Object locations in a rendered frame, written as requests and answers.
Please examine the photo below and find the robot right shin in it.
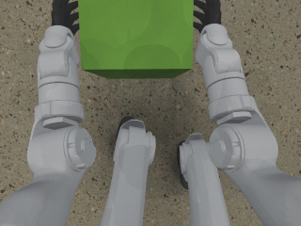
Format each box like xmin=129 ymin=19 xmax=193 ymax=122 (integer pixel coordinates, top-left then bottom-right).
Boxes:
xmin=183 ymin=133 xmax=210 ymax=182

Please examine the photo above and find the right robot upper arm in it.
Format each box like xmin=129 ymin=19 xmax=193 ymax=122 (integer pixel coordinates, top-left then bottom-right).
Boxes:
xmin=208 ymin=123 xmax=301 ymax=226

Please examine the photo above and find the left robot hand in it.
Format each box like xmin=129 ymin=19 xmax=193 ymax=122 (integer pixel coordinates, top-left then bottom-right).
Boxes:
xmin=51 ymin=0 xmax=80 ymax=36

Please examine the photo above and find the left robot forearm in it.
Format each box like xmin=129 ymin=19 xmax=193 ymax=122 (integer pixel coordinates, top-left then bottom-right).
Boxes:
xmin=27 ymin=25 xmax=85 ymax=168

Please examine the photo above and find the left robot upper arm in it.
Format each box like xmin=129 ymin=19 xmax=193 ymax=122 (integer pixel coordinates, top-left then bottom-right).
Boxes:
xmin=0 ymin=125 xmax=97 ymax=226

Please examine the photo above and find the right robot forearm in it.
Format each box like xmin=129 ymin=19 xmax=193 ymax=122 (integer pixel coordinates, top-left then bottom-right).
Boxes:
xmin=195 ymin=24 xmax=271 ymax=131

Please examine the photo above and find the right robot hand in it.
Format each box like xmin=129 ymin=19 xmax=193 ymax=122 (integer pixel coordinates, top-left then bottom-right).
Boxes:
xmin=193 ymin=0 xmax=222 ymax=33

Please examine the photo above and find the left robot thigh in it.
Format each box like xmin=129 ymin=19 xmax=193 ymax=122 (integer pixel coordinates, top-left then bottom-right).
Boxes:
xmin=100 ymin=126 xmax=156 ymax=226

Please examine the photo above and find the carton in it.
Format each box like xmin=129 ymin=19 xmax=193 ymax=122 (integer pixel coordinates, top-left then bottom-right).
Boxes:
xmin=78 ymin=0 xmax=194 ymax=79

